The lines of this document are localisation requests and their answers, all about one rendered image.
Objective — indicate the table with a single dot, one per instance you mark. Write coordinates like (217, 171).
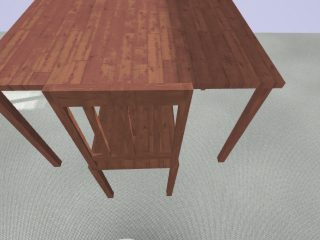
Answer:
(204, 42)

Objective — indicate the chair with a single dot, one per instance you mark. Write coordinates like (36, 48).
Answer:
(135, 127)

